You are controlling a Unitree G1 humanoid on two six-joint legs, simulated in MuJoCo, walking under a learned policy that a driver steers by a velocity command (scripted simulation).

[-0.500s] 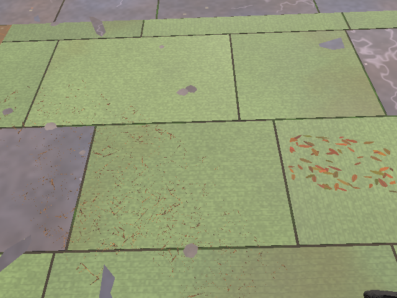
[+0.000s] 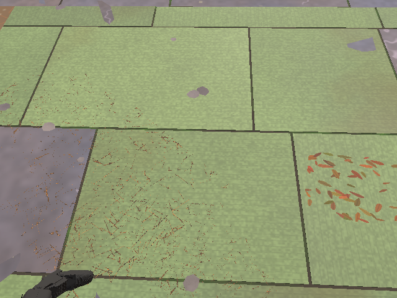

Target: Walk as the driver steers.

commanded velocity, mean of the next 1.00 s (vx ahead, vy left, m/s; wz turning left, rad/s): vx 0.17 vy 0.00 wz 0.57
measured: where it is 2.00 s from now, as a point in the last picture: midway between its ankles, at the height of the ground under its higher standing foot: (46, 285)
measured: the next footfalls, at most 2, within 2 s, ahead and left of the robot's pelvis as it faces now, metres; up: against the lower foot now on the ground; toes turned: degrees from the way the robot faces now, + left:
left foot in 0.34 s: +0.06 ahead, +0.14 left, +0.00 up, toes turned +15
right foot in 0.78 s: +0.20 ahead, -0.05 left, +0.00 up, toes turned +32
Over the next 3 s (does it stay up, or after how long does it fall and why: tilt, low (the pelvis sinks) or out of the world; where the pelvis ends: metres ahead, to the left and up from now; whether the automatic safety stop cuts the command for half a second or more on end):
stays up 0.72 1.04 0.01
